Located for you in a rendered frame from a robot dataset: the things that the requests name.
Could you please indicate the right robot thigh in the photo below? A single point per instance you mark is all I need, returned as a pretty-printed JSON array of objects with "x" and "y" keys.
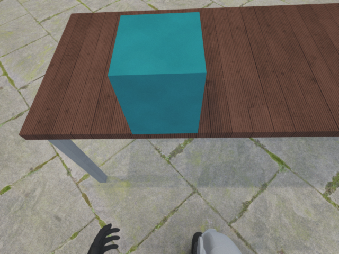
[{"x": 216, "y": 243}]

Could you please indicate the left robot hand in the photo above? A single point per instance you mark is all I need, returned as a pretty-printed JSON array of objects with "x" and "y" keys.
[{"x": 98, "y": 245}]

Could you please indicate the carton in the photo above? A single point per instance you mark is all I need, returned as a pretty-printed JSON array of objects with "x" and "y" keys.
[{"x": 158, "y": 72}]

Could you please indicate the table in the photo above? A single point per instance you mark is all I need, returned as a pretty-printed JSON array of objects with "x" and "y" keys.
[{"x": 272, "y": 71}]

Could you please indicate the robot right foot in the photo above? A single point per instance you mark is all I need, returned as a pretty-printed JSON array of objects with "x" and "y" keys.
[{"x": 195, "y": 242}]

